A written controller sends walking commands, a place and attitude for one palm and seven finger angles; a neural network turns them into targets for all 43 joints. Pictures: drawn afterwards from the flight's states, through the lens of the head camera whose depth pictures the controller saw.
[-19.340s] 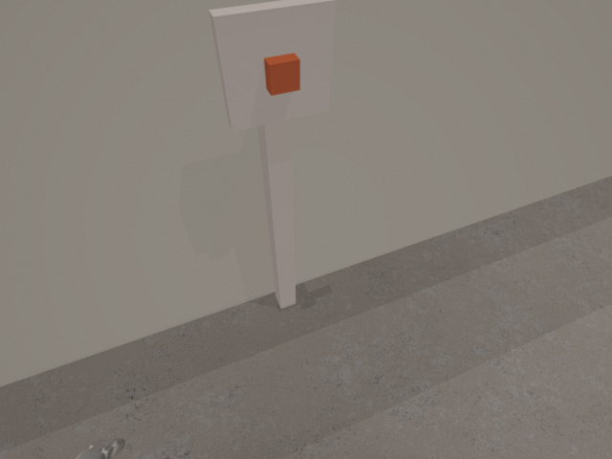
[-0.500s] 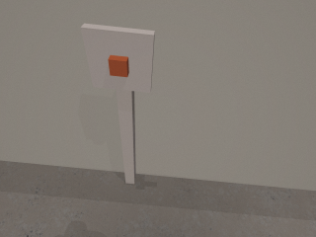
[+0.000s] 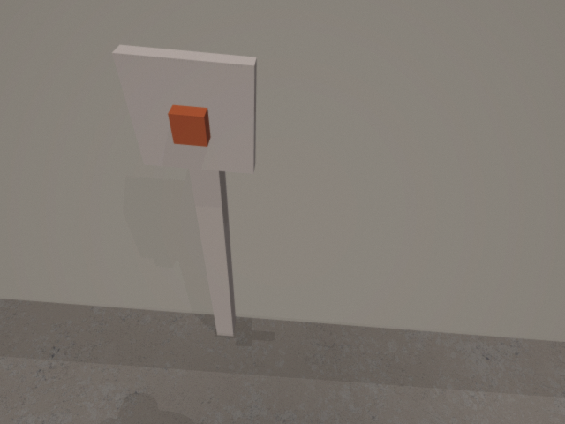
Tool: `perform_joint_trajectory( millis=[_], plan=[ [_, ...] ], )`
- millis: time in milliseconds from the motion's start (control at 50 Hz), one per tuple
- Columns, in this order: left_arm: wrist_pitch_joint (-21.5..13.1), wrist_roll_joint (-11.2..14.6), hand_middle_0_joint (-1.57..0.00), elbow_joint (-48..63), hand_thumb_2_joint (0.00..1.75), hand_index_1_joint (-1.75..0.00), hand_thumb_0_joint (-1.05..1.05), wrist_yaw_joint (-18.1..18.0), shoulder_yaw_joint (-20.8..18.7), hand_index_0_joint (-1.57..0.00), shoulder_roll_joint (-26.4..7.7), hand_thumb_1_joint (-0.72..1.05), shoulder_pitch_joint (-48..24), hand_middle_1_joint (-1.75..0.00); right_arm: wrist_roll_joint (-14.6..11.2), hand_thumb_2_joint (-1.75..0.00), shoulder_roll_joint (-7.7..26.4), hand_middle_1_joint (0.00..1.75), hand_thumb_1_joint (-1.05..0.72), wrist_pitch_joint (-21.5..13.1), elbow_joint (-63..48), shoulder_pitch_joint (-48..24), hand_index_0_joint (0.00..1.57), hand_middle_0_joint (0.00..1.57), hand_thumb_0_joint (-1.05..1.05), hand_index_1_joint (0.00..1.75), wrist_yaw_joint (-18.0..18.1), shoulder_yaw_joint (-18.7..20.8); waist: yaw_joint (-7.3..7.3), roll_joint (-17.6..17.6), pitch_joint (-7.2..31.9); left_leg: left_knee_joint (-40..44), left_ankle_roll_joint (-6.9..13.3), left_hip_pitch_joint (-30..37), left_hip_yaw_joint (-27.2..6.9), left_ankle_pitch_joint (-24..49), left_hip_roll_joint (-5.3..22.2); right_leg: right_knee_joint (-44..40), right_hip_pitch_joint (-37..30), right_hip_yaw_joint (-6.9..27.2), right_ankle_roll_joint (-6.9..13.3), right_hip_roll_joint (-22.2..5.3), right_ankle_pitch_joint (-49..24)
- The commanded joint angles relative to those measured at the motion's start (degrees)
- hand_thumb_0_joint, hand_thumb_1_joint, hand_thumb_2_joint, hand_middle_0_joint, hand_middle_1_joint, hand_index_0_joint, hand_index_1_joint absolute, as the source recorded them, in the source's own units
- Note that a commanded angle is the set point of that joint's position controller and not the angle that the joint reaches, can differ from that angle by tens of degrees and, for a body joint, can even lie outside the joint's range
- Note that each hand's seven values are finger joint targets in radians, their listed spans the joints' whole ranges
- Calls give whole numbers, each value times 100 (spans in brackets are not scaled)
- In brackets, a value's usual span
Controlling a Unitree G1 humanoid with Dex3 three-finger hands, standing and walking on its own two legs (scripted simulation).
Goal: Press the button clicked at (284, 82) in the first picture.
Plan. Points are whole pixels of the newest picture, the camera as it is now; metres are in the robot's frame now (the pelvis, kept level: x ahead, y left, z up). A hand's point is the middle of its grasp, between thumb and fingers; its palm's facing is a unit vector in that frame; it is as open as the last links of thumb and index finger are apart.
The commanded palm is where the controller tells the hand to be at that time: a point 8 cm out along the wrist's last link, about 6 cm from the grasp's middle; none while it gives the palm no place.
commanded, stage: come to a stop and stand still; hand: left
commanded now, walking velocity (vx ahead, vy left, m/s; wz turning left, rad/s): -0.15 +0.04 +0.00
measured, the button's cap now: (190, 124) +0.52 +0.20 +0.16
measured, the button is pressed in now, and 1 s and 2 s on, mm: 0 0 0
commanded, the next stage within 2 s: look again from close up in 1.00 s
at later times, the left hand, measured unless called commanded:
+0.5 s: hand out of the picture +0.01 +0.17 -0.17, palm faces +0.04 -0.98 -0.19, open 7.4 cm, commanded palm none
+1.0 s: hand out of the picture -0.10 +0.17 -0.17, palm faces +0.05 -0.99 -0.14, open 7.4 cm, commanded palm none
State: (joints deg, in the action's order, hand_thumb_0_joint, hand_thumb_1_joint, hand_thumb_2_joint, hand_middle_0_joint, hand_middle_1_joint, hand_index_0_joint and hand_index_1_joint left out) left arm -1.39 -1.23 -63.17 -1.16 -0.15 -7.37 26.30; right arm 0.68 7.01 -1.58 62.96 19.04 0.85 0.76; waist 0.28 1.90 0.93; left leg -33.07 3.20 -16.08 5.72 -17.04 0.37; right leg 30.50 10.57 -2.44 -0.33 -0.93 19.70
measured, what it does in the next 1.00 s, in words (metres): stands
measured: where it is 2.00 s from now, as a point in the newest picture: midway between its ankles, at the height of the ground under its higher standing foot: outside the picture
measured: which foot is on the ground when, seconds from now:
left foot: down 0.00-1.00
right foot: down 0.00-1.00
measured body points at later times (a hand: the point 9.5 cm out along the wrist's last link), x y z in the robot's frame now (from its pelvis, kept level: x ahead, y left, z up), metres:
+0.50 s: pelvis -0.01 +0.00 +0.01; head -0.01 +0.02 +0.46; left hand +0.00 +0.22 -0.16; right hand +0.02 -0.23 -0.14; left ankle +0.01 +0.08 -0.73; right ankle -0.04 -0.13 -0.73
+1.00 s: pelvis -0.05 +0.01 +0.01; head -0.04 +0.03 +0.46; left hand -0.11 +0.22 -0.16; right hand -0.05 -0.21 -0.14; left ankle +0.01 +0.08 -0.73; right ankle -0.04 -0.13 -0.73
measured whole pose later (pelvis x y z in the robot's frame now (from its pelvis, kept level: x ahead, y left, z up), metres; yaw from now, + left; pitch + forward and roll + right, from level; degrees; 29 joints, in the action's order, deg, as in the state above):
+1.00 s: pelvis -0.05 +0.01 +0.01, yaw +1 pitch -1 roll -1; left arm -0.5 -1.3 -63.3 -2.2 0.6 -7.4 23.4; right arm 0.4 7.4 0.0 63.9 17.5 0.9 0.4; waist 0.5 1.2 -1.0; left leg -22.9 4.3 -14.8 5.8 -7.6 -1.7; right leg 23.8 10.6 -2.7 -1.6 -2.5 12.1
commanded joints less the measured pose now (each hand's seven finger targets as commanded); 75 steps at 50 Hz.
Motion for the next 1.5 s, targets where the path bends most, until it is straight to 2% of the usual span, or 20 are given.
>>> perform_joint_trajectory(
  millis=[0,40,60,120,160,260,340,500,600,1060,1080,1100,1120,1140,1160,1200,1240,1320,1400,1480],
  plan=[
    [-106,-38,-20,200,90,-30,0,-32,-81,-20,-278,90,293,-30,-3,-90,740,30,-90,-146,-144,380,20,20,0,30,81,139,-69,-657,-489,1146,361,429,-1229,915,1123,46,743,-55,284,-158,-786],
    [-113,-18,-20,111,90,-30,0,-92,-63,-20,-238,90,405,-30,-25,-90,628,30,-90,-147,-118,280,20,20,0,30,145,92,34,-367,-338,637,309,531,-877,2758,980,-202,351,99,217,-262,-1555],
    [-119,-3,-20,80,90,-30,0,-127,-66,-20,-285,90,452,-30,-28,-90,557,30,-90,-148,-116,254,20,20,0,30,167,59,46,-114,-290,352,152,462,-625,3117,799,-308,105,321,224,-409,-2351],
    [-148,47,-20,58,90,-30,0,-202,-69,-20,-513,90,410,-30,-49,-90,381,30,-90,-100,-90,130,20,20,0,30,181,0,-4,261,-70,331,-175,276,-343,2338,508,-407,-507,629,220,-831,-4882],
    [-120,52,-20,157,90,-30,0,-240,-79,-20,-618,90,259,-30,-58,-90,401,30,-90,-40,-83,73,20,20,0,30,178,15,-14,275,-102,426,-229,273,-318,2174,460,-333,-601,614,199,-892,-5346],
    [0,37,-20,391,90,-30,0,-257,-125,-20,-668,90,-58,-30,-43,-90,509,30,-90,63,-168,-16,20,20,0,30,154,78,1,-94,-80,499,-172,537,-436,2496,559,-386,-316,597,260,-826,-3916],
    [44,23,-20,508,90,-30,0,-223,-120,-20,-637,90,-301,-30,-29,-90,602,30,-90,83,-221,-126,20,20,0,30,112,87,2,-89,-122,707,-100,608,-603,2245,639,-582,-114,508,250,-664,-2482],
    [89,2,-20,501,90,-30,0,-135,-73,-20,-658,90,-494,-30,4,-90,810,30,-90,100,-286,-356,20,20,0,30,31,79,5,-283,-647,1509,-71,219,-931,295,679,-1033,255,470,208,-514,-608],
    [88,-17,-20,428,90,-30,0,-102,-58,-20,-645,90,-411,-30,20,-90,907,30,-90,99,-283,-288,20,20,0,30,9,95,9,-279,-648,1932,-74,-6,-1146,-598,719,-1048,224,403,193,-450,-360],
    [20,-32,-20,60,90,-30,0,-128,-10,-20,-297,90,307,-30,0,-90,661,30,-90,90,-89,158,20,20,0,30,31,111,7,-173,-634,2013,-55,-89,-1183,-881,706,-1041,465,396,184,-405,-205],
    [-49,-140,-20,-20,90,-30,0,-295,74,-20,-514,90,256,-30,13,-90,908,30,-90,70,-553,-572,20,20,0,30,-17,59,188,-264,-1004,834,-326,-419,-466,-248,511,-1045,629,369,210,-533,-515],
    [-38,-56,-20,278,90,-30,0,-241,-14,-20,-806,90,-20,-30,18,-90,610,30,-90,151,-707,-241,20,20,0,30,-70,63,-110,-129,-539,542,-322,12,-509,-634,250,-1324,1151,807,319,-702,1388],
    [-50,-25,-20,411,90,-30,0,-218,-44,-20,-845,90,-242,-30,40,-90,667,30,-90,173,-677,39,20,20,0,30,-81,76,-299,-299,-395,383,-241,163,-561,-585,271,-1239,1467,883,391,-721,1679],
    [-65,-35,-20,502,90,-30,0,-205,-95,-20,-854,90,-374,-30,78,-90,653,30,-90,146,-673,369,20,20,0,30,-88,87,-395,-582,-25,470,-188,293,-673,-453,328,-849,1353,654,410,-643,1237],
    [-70,-9,-20,496,90,-30,0,-188,-69,-20,-709,90,-322,-30,70,-90,658,30,-90,116,-678,317,20,20,0,30,-72,79,-319,-754,-107,815,-118,153,-901,-660,473,-598,1290,512,382,-420,1047],
    [-9,-35,-20,454,90,-30,0,-163,-53,-20,-500,90,-105,-30,56,-90,810,30,-90,108,-799,148,20,20,0,30,-45,107,-128,-596,-409,1560,34,-545,-1375,-1634,719,-247,929,192,296,-136,799],
    [14,-64,-20,400,90,-30,0,-138,-32,-20,-418,90,83,-30,52,-90,892,30,-90,88,-854,-89,20,20,0,30,-36,126,58,-535,-609,1836,143,-950,-1530,-1863,807,-71,564,105,257,-75,331],
    [-30,-36,-20,417,90,-30,0,-122,-13,-20,-492,90,-42,-30,35,-90,850,30,-90,52,-766,-99,20,20,0,30,-38,108,45,48,-751,1654,62,-674,-1212,-1188,620,-562,696,507,301,-272,300],
    [-54,-10,-20,500,90,-30,0,-120,-13,-20,-620,90,-302,-30,31,-90,865,30,-90,-6,-604,10,20,20,0,30,-32,73,-50,-36,-653,1622,27,-188,-1095,-601,625,-697,764,578,290,-343,-63],
    [-64,1,-20,501,90,-30,0,-115,-10,-20,-702,90,-374,-30,25,-90,913,30,-90,-59,-539,-78,20,20,0,30,-22,49,-27,-91,-482,1538,17,48,-982,-43,621,-736,546,588,269,-408,-548]
  ],
)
